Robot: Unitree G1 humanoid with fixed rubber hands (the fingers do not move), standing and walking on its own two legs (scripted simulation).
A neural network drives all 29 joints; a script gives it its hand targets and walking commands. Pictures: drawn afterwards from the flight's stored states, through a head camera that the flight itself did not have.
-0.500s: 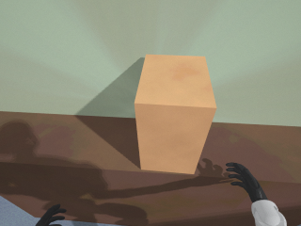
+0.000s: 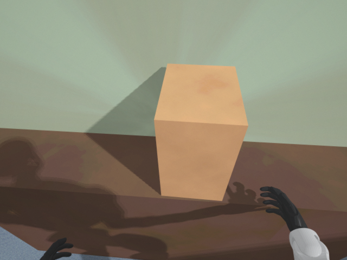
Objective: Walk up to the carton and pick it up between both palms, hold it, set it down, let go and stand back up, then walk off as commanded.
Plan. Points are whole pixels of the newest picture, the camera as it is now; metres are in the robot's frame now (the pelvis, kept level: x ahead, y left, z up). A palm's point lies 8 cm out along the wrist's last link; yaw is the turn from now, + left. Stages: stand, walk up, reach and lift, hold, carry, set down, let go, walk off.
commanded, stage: stand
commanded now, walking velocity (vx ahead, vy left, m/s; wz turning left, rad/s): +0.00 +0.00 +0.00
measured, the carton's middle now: (195, 135) +0.41 -0.04 +0.07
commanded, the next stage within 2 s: walk off in 0.02 s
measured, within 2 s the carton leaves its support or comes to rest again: neither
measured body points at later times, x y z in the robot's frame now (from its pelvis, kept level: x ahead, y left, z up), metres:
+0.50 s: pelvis -0.04 -0.04 -0.01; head -0.02 -0.04 +0.44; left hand +0.05 +0.29 -0.09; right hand +0.24 -0.27 -0.01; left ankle -0.02 +0.10 -0.74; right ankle +0.01 -0.16 -0.73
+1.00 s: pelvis -0.18 -0.05 +0.00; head -0.11 -0.04 +0.44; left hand -0.09 +0.29 -0.11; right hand -0.09 -0.38 -0.09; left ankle -0.15 +0.07 -0.74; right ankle -0.17 -0.20 -0.66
